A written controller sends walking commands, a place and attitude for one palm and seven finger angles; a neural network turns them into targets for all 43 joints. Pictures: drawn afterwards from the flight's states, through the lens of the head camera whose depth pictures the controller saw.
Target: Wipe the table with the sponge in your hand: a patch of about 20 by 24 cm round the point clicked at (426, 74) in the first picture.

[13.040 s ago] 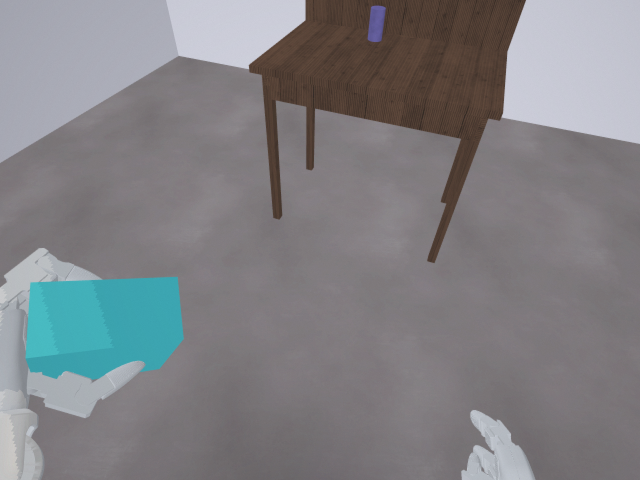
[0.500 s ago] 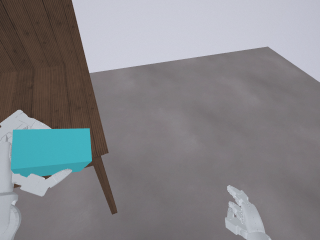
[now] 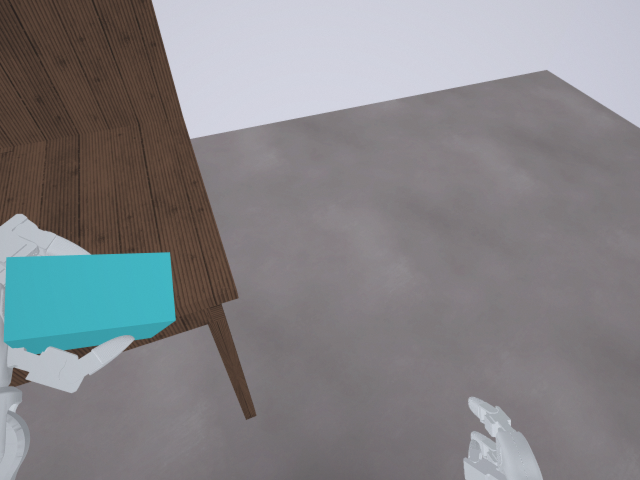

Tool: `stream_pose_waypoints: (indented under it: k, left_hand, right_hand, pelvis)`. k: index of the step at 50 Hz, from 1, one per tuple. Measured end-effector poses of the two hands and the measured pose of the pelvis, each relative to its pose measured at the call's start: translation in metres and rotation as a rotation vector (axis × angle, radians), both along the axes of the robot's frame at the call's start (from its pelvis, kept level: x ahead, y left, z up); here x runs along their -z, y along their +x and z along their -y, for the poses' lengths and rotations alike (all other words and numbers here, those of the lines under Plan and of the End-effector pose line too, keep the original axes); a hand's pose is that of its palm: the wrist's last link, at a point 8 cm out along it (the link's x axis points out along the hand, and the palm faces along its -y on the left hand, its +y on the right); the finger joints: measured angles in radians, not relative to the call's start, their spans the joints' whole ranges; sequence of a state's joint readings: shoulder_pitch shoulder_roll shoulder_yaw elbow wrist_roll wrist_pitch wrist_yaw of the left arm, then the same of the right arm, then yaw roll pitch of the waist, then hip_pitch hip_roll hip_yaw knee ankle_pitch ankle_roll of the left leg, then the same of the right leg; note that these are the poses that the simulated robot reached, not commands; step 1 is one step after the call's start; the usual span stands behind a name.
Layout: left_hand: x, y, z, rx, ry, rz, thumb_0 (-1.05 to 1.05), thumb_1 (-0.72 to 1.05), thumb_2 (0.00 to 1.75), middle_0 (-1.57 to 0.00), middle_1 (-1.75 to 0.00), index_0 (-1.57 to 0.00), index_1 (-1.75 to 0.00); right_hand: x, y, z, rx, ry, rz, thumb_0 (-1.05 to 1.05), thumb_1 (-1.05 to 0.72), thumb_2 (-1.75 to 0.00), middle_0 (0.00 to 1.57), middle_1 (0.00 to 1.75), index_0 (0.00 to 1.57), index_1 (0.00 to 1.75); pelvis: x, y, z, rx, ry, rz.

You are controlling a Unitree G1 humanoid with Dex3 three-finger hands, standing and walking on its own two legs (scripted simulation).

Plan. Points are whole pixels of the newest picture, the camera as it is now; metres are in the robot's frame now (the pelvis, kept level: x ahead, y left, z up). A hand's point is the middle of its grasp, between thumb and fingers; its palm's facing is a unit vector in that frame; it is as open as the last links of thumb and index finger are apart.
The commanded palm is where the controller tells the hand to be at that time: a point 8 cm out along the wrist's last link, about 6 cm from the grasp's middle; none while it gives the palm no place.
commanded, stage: shuffle to correct the standing spot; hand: left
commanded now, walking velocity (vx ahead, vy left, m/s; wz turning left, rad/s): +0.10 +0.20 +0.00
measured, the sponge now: (115, 303) +0.23 +0.21 +0.16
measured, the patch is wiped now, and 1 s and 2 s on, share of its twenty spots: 0.00 0.00 0.00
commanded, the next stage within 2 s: come to a stop and stand still in 0.98 s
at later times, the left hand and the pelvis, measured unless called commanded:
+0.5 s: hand out of the picture +0.21 +0.30 +0.19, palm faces +0.35 -0.82 -0.46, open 10.2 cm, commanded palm +0.16 +0.36 +0.20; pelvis +0.00 +0.08 +0.00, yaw -1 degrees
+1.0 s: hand out of the picture +0.25 +0.40 +0.19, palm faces +0.41 -0.80 -0.44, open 10.2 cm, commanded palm +0.20 +0.43 +0.20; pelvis +0.03 +0.16 +0.01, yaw -1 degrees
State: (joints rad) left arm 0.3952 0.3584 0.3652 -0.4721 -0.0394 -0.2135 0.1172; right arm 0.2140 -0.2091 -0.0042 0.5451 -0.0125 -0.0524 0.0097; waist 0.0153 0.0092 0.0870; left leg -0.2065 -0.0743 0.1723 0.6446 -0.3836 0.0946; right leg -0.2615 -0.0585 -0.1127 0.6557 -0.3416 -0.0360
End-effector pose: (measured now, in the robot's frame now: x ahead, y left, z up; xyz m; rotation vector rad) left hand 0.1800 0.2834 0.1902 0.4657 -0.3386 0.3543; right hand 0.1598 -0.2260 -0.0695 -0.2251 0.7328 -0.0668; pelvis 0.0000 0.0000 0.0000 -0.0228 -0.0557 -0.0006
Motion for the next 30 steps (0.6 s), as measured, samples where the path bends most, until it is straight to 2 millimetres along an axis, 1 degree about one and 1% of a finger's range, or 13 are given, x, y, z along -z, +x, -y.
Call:
stream_pose_waypoints:
  k: [2,6,8,10,12,13,16,18,20,23,25,27,30]
  left_hand:
    - [-0.006,-0.006,-0.001,0.009,0.012,0.012,-0.01,-0.50,1.01,-0.71,-1.38,-0.73,-1.36]
    - [-0.010,-0.020,-0.008,0.022,0.014,0.023,-0.01,-0.50,1.01,-0.71,-1.38,-0.73,-1.36]
    - [-0.007,-0.020,-0.013,0.029,0.004,0.015,-0.01,-0.50,1.01,-0.71,-1.38,-0.73,-1.36]
    - [-0.003,-0.015,-0.021,0.041,-0.002,0.013,-0.01,-0.50,1.01,-0.71,-1.38,-0.73,-1.36]
    - [0.001,-0.008,-0.032,0.059,0.018,0.024,-0.01,-0.50,1.01,-0.71,-1.38,-0.73,-1.36]
    - [0.001,-0.004,-0.037,0.062,0.034,0.031,-0.01,-0.50,1.01,-0.71,-1.38,-0.73,-1.36]
    - [-0.001,0.004,-0.051,0.046,0.082,0.031,-0.01,-0.50,1.01,-0.71,-1.38,-0.73,-1.36]
    - [-0.005,0.004,-0.053,0.032,0.101,0.027,-0.01,-0.50,1.01,-0.70,-1.38,-0.73,-1.36]
    - [-0.008,0.001,-0.051,0.033,0.122,0.026,-0.01,-0.50,1.01,-0.70,-1.38,-0.73,-1.36]
    - [-0.012,-0.002,-0.053,0.049,0.091,-0.006,-0.01,-0.50,1.01,-0.70,-1.38,-0.73,-1.36]
    - [-0.014,-0.003,-0.062,0.048,0.090,-0.035,-0.01,-0.50,1.01,-0.70,-1.38,-0.73,-1.36]
    - [-0.014,-0.002,-0.075,0.031,0.100,-0.061,-0.01,-0.50,1.01,-0.70,-1.38,-0.73,-1.36]
    - [-0.010,0.004,-0.100,0.001,0.097,-0.064,-0.01,-0.50,1.02,-0.70,-1.38,-0.73,-1.36]
  right_hand:
    - [0.001,0.000,-0.004,-0.024,0.008,-0.005,0.02,-0.90,-0.90,0.20,0.30,0.20,0.30]
    - [-0.006,-0.005,-0.010,-0.015,-0.005,-0.033,0.02,-0.90,-0.90,0.20,0.30,0.20,0.30]
    - [-0.010,-0.010,-0.013,0.010,-0.018,-0.028,0.02,-0.90,-0.90,0.20,0.30,0.20,0.30]
    - [-0.010,-0.013,-0.017,0.035,-0.043,-0.004,0.02,-0.90,-0.90,0.20,0.30,0.20,0.30]
    - [-0.004,-0.015,-0.021,0.064,-0.064,0.029,0.02,-0.90,-0.90,0.20,0.30,0.20,0.30]
    - [-0.001,-0.017,-0.025,0.082,-0.060,0.035,0.02,-0.90,-0.90,0.20,0.30,0.20,0.30]
    - [0.008,-0.027,-0.040,0.110,-0.010,0.029,0.02,-0.90,-0.90,0.20,0.30,0.20,0.30]
    - [0.014,-0.033,-0.051,0.100,0.027,0.015,0.02,-0.90,-0.90,0.20,0.30,0.20,0.30]
    - [0.024,-0.036,-0.059,0.076,0.050,-0.011,0.01,-0.90,-0.90,0.20,0.30,0.20,0.30]
    - [0.030,-0.042,-0.071,0.048,0.053,-0.095,0.02,-0.90,-0.90,0.20,0.30,0.20,0.30]
    - [0.027,-0.043,-0.078,0.046,0.047,-0.132,0.02,-0.90,-0.90,0.20,0.30,0.20,0.30]
    - [0.020,-0.041,-0.084,0.051,0.034,-0.143,0.02,-0.90,-0.90,0.20,0.30,0.20,0.30]
    - [0.012,-0.030,-0.093,0.057,0.000,-0.107,0.02,-0.90,-0.90,0.20,0.30,0.20,0.30]
  pelvis:
    - [-0.001,-0.006,-0.003,-0.038,-0.014,-0.001]
    - [-0.005,-0.012,-0.011,0.027,0.018,-0.012]
    - [-0.007,-0.011,-0.018,0.039,0.035,-0.017]
    - [-0.004,-0.010,-0.030,0.037,0.041,-0.014]
    - [0.006,-0.011,-0.044,0.026,0.030,-0.010]
    - [0.009,-0.013,-0.048,0.025,0.036,-0.001]
    - [0.010,-0.015,-0.052,0.030,0.051,-0.001]
    - [0.010,-0.013,-0.053,0.029,0.053,-0.012]
    - [0.012,-0.011,-0.057,0.020,0.052,-0.021]
    - [0.003,-0.007,-0.070,0.007,0.043,-0.022]
    - [-0.005,-0.002,-0.079,0.012,0.050,-0.030]
    - [-0.010,0.002,-0.087,0.018,0.063,-0.039]
    - [-0.010,0.008,-0.104,0.019,0.065,-0.041]
